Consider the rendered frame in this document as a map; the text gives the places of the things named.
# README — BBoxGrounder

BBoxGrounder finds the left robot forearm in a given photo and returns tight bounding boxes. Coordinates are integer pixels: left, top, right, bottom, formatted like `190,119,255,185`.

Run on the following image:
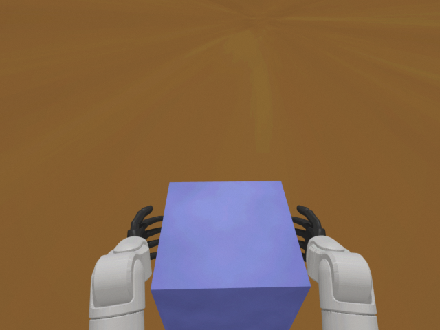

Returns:
89,236,152,330

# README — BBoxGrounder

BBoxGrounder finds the right robot hand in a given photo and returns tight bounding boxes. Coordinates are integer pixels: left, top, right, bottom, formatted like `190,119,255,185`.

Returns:
291,206,326,262

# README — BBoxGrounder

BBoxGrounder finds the carton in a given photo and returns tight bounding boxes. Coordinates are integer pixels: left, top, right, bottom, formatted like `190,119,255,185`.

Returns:
151,181,311,330

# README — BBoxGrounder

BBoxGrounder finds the right robot forearm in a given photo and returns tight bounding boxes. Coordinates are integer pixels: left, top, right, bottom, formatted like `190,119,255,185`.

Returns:
306,236,379,330

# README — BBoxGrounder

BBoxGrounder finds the left robot hand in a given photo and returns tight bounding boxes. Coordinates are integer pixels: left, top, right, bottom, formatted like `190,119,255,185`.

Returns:
127,206,164,260

